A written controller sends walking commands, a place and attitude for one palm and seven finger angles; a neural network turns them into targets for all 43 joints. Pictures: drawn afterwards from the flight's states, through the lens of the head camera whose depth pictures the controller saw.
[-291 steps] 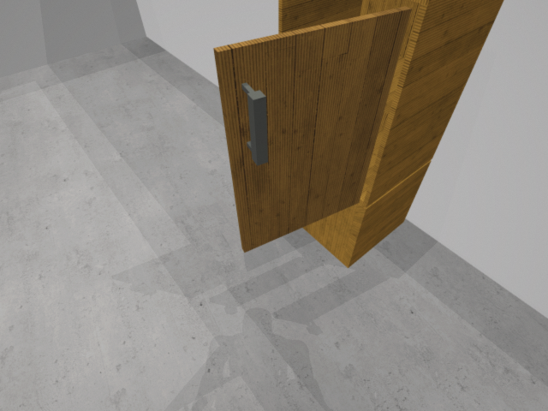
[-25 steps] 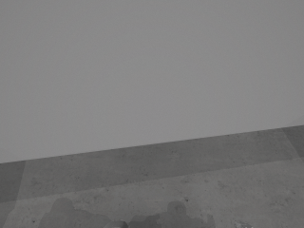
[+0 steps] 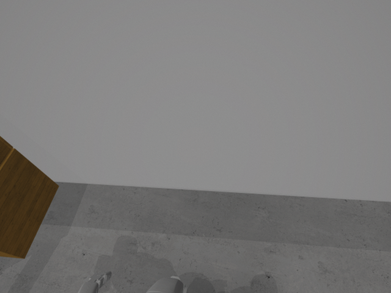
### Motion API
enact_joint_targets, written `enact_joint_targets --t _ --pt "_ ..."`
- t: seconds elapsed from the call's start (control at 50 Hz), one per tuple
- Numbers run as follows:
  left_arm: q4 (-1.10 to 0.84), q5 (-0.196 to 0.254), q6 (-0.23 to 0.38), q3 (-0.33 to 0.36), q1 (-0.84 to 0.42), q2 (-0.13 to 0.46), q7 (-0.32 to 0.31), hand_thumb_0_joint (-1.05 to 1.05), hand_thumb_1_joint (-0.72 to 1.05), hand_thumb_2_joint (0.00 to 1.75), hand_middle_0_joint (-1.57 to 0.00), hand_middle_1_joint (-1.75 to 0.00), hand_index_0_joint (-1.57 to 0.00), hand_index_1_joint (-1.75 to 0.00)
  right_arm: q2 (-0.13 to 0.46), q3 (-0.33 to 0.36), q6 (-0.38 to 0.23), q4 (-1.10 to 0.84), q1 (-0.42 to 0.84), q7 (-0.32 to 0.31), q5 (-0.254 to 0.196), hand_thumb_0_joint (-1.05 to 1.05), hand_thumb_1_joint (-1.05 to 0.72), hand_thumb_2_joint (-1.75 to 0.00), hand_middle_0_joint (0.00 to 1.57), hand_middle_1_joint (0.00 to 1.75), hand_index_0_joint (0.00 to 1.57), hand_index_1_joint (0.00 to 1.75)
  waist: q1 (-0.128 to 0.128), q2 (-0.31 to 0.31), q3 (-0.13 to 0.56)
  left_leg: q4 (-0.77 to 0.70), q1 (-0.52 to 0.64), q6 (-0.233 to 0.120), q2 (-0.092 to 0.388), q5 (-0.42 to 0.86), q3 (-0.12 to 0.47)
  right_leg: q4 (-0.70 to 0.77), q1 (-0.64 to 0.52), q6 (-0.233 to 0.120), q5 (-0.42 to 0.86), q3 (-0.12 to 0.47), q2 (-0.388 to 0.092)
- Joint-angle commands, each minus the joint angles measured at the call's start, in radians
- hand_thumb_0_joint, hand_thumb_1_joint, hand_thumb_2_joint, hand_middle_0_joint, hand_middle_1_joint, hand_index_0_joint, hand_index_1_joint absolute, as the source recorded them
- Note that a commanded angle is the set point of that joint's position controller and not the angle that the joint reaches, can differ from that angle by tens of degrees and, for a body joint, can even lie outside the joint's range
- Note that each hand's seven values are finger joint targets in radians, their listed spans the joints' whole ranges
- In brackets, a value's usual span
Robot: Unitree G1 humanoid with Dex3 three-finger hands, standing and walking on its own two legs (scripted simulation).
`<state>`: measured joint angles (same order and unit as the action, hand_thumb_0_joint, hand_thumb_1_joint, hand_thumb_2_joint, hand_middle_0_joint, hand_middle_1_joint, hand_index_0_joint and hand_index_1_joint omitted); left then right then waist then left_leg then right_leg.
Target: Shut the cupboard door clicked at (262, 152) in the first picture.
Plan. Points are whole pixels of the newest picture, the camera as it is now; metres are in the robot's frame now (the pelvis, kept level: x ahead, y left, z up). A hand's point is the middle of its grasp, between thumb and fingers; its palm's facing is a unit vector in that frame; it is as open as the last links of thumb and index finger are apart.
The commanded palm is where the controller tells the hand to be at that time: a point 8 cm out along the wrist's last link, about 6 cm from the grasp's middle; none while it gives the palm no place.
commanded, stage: turn to face it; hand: left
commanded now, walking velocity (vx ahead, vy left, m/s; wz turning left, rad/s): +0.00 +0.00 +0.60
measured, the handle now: out of the picture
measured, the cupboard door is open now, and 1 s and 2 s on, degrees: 78 78 78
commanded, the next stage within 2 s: take the last steps up to it in 2.00 s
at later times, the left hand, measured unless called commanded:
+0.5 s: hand out of the picture -0.02 +0.26 -0.18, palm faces +0.33 -0.91 -0.24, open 7.4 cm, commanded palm none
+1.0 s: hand out of the picture +0.01 +0.20 -0.14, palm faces +0.54 -0.80 -0.28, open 7.4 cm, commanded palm none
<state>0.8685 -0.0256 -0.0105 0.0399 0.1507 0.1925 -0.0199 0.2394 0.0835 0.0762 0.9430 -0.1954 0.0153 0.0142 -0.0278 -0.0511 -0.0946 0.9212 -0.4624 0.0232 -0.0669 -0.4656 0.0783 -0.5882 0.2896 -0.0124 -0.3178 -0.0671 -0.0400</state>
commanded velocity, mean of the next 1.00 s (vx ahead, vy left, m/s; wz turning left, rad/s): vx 0.00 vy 0.00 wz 0.60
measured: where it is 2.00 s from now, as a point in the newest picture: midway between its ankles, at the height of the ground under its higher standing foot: outside the picture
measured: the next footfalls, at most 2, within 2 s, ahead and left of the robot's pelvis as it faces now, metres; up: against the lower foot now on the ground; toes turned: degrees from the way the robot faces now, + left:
left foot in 0.34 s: +0.02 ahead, +0.13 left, +0.00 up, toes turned +19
right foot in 0.84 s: +0.09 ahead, -0.08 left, +0.00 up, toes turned +29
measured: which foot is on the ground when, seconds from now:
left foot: up 0.00-0.32, down 0.34-0.84, up 0.86-1.00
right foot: down 0.00-0.34, up 0.36-0.82, down 0.84-1.00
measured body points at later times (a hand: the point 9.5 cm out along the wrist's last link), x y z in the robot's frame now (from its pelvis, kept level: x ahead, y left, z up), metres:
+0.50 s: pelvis +0.00 +0.04 +0.00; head +0.04 +0.08 +0.45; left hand -0.03 +0.31 -0.16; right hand +0.18 -0.17 -0.12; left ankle -0.02 +0.12 -0.73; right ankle +0.01 -0.13 -0.65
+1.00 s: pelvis +0.03 -0.01 +0.01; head +0.09 -0.01 +0.45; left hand -0.02 +0.25 -0.12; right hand +0.20 -0.21 -0.16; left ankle -0.07 +0.09 -0.64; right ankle +0.06 -0.10 -0.73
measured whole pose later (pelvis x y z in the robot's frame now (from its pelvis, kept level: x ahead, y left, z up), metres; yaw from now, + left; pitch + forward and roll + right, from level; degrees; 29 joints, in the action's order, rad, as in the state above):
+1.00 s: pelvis +0.03 -0.01 +0.01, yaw +36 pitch +1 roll +2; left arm 0.89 -0.02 -0.01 0.03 0.16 0.16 -0.03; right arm 0.25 0.09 0.08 0.98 -0.21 0.02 0.01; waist -0.05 -0.04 -0.10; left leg 1.13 -0.51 0.06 -0.04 -0.42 0.04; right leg -0.50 0.20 -0.03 -0.32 -0.10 -0.05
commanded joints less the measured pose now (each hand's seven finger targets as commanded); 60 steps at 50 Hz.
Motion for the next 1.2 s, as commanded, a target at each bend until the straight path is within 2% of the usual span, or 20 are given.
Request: enact_joint_targets --t 0.0,0.08,0.2,0.28,0.3,0.32,0.34,0.36,0.4,0.46,0.54,0.68,0.78,0.8,0.82,0.84,0.86,0.9,0.94,1.18 --pt "-0.070 0.010 0.026 0.034 0.019 0.151 -0.019 0.00 0.90 0.90 -0.20 -0.30 -0.20 -0.30 0.081 0.024 -0.018 -0.072 0.017 0.008 0.005 0.00 -0.90 -0.90 0.20 0.30 0.20 0.30 0.002 0.244 0.088 0.333 -0.133 0.037 0.082 0.057 -0.037 0.251 -0.137 -0.088 0.438 0.136 -0.271" --pt "-0.042 0.006 0.033 0.041 0.117 0.164 -0.022 0.00 0.90 0.90 -0.20 -0.30 -0.20 -0.30 0.048 0.008 -0.015 -0.075 0.072 0.012 -0.002 0.00 -0.90 -0.90 0.20 0.30 0.20 0.30 0.042 0.225 0.124 0.171 -0.126 0.055 0.088 0.053 -0.094 0.205 -0.277 -0.082 0.649 0.044 -0.275" --pt "-0.020 -0.005 0.025 0.062 0.154 0.208 -0.018 0.00 0.90 0.90 -0.20 -0.30 -0.20 -0.30 0.030 -0.007 -0.025 -0.093 0.130 0.015 -0.005 0.00 -0.90 -0.90 0.20 0.30 0.20 0.30 0.072 0.243 0.124 -0.105 -0.013 0.039 0.091 0.004 -0.167 0.154 -0.280 -0.107 0.668 0.001 -0.332" --pt "-0.016 0.001 0.017 0.071 0.123 0.228 -0.006 0.00 0.90 0.90 -0.20 -0.30 -0.20 -0.30 0.059 -0.001 -0.038 -0.085 0.048 0.013 -0.004 0.00 -0.90 -0.90 0.20 0.30 0.20 0.30 0.020 0.235 0.151 -0.372 0.215 0.009 0.061 0.165 -0.200 0.031 -0.165 -0.044 0.555 -0.072 -0.319" --pt "-0.026 0.009 0.013 0.068 0.108 0.213 -0.003 0.00 0.90 0.90 -0.20 -0.30 -0.20 -0.30 0.103 0.012 -0.047 -0.067 -0.025 0.012 0.000 0.00 -0.90 -0.90 0.20 0.30 0.20 0.30 -0.024 0.136 0.195 -0.486 0.373 -0.013 0.101 0.320 -0.147 -0.112 -0.067 0.001 0.452 -0.112 -0.293" --pt "-0.059 0.018 0.006 0.056 0.098 0.147 0.005 0.00 0.90 0.90 -0.20 -0.30 -0.20 -0.30 0.224 0.042 -0.056 -0.060 -0.094 0.004 0.009 0.00 -0.90 -0.90 0.20 0.30 0.20 0.30 -0.063 -0.181 0.239 -0.531 0.536 -0.137 0.366 0.627 0.224 -0.350 0.206 0.084 -0.086 -0.152 -0.142" --pt "-0.097 0.011 -0.005 0.039 0.023 0.116 -0.001 0.00 0.90 0.90 -0.20 -0.30 -0.20 -0.30 0.283 0.055 -0.048 -0.047 -0.147 -0.009 0.004 0.00 -0.90 -0.90 0.20 0.30 0.20 0.30 -0.088 -0.237 0.243 -0.545 0.525 -0.259 0.503 0.905 0.370 -0.516 0.323 0.097 -0.384 -0.039 -0.080" --pt "-0.110 0.005 -0.013 0.039 -0.019 0.139 -0.003 0.00 0.90 0.90 -0.20 -0.30 -0.20 -0.30 0.265 0.046 -0.047 -0.042 -0.143 -0.014 0.006 0.00 -0.90 -0.90 0.20 0.30 0.20 0.30 -0.081 -0.113 0.205 -0.540 0.459 -0.275 0.502 0.796 0.295 -0.571 0.316 0.082 -0.324 0.036 -0.107" --pt "-0.057 0.000 -0.023 0.050 -0.012 0.134 -0.002 0.00 0.90 0.90 -0.20 -0.30 -0.20 -0.30 0.203 0.029 -0.055 -0.067 -0.034 -0.031 0.008 0.00 -0.90 -0.90 0.20 0.30 0.20 0.30 -0.028 -0.125 0.134 -0.581 0.356 -0.200 0.368 0.636 0.221 -0.619 0.325 0.094 -0.159 0.076 -0.097" --pt "-0.014 -0.002 -0.026 0.054 0.053 0.143 0.010 0.00 0.90 0.90 -0.20 -0.30 -0.20 -0.30 0.170 0.015 -0.066 -0.082 0.026 -0.034 0.002 0.00 -0.90 -0.90 0.20 0.30 0.20 0.30 0.022 -0.085 0.122 -0.608 0.324 -0.153 0.279 0.542 0.133 -0.613 0.298 0.105 -0.024 0.079 -0.077" --pt "-0.024 0.002 -0.025 0.048 0.034 0.135 0.006 0.00 0.90 0.90 -0.20 -0.30 -0.20 -0.30 0.173 0.019 -0.066 -0.073 -0.008 -0.031 0.005 0.00 -0.90 -0.90 0.20 0.30 0.20 0.30 0.013 -0.031 0.128 -0.602 0.330 -0.186 0.281 0.513 0.183 -0.498 0.276 0.114 -0.039 0.076 -0.054" --pt "-0.064 0.009 -0.015 0.039 -0.041 0.117 0.001 0.00 0.90 0.90 -0.20 -0.30 -0.20 -0.30 0.177 0.030 -0.054 -0.063 -0.045 -0.027 0.014 0.00 -0.90 -0.90 0.20 0.30 0.20 0.30 -0.014 -0.100 0.137 -0.567 0.313 -0.197 0.261 0.527 0.287 -0.258 0.178 0.099 -0.103 0.065 0.003" --pt "-0.040 0.020 0.003 0.047 0.072 0.128 -0.012 0.00 0.90 0.90 -0.20 -0.30 -0.20 -0.30 0.160 0.037 -0.046 -0.084 0.012 -0.026 0.006 0.00 -0.90 -0.90 0.20 0.30 0.20 0.30 0.045 -0.096 0.178 -0.469 0.175 -0.145 0.196 0.561 0.319 0.104 -0.128 0.071 0.050 0.054 0.040" --pt "-0.032 0.016 0.013 0.055 0.109 0.161 -0.017 0.00 0.90 0.90 -0.20 -0.30 -0.20 -0.30 0.131 0.035 -0.048 -0.086 0.010 -0.021 -0.002 0.00 -0.90 -0.90 0.20 0.30 0.20 0.30 0.065 -0.003 0.199 -0.401 0.076 -0.097 0.144 0.433 0.277 0.241 -0.275 0.058 0.129 0.112 -0.029" --pt "-0.032 0.001 0.023 0.072 0.124 0.245 -0.025 0.00 0.90 0.90 -0.20 -0.30 -0.20 -0.30 0.070 0.029 -0.052 -0.095 -0.016 -0.016 -0.013 0.00 -0.90 -0.90 0.20 0.30 0.20 0.30 0.070 0.283 0.215 -0.194 -0.117 -0.019 0.012 0.091 0.095 0.318 -0.416 -0.023 0.189 0.363 -0.288" --pt "-0.038 -0.001 0.021 0.066 0.112 0.263 -0.026 0.00 0.90 0.90 -0.20 -0.30 -0.20 -0.30 0.096 0.034 -0.049 -0.101 -0.005 -0.017 -0.001 0.00 -0.90 -0.90 0.20 0.30 0.20 0.30 0.066 0.320 0.170 0.052 -0.142 0.014 -0.027 -0.157 -0.008 0.306 -0.293 -0.132 0.346 0.460 -0.461" --pt "-0.048 0.004 0.018 0.056 0.067 0.228 -0.028 0.00 0.90 0.90 -0.20 -0.30 -0.20 -0.30 0.108 0.038 -0.041 -0.091 -0.021 -0.011 0.005 0.00 -0.90 -0.90 0.20 0.30 0.20 0.30 0.041 0.220 0.138 0.187 -0.114 0.008 0.021 -0.113 0.019 0.280 -0.203 -0.164 0.379 0.358 -0.439" --pt "-0.052 0.012 0.028 0.037 0.013 0.152 -0.024 0.00 0.90 0.90 -0.20 -0.30 -0.20 -0.30 0.089 0.033 -0.020 -0.042 -0.028 -0.004 0.006 0.00 -0.90 -0.90 0.20 0.30 0.20 0.30 -0.001 0.247 0.097 0.307 -0.133 0.035 0.060 0.006 -0.007 0.233 -0.199 -0.109 0.582 0.190 -0.295" --pt "-0.049 0.015 0.031 0.033 0.029 0.139 -0.022 0.00 0.90 0.90 -0.20 -0.30 -0.20 -0.30 0.070 0.023 -0.015 -0.045 -0.014 0.003 0.002 0.00 -0.90 -0.90 0.20 0.30 0.20 0.30 0.001 0.250 0.099 0.310 -0.137 0.047 0.073 0.068 -0.042 0.217 -0.222 -0.081 0.671 0.078 -0.260" --pt "-0.003 -0.005 0.023 0.065 0.173 0.211 -0.017 0.00 0.90 0.90 -0.20 -0.30 -0.20 -0.30 0.034 -0.009 -0.026 -0.088 0.146 0.015 -0.005 0.00 -0.90 -0.90 0.20 0.30 0.20 0.30 0.069 0.269 0.104 -0.152 0.015 0.021 0.081 0.019 -0.182 0.131 -0.289 -0.097 0.733 -0.038 -0.337"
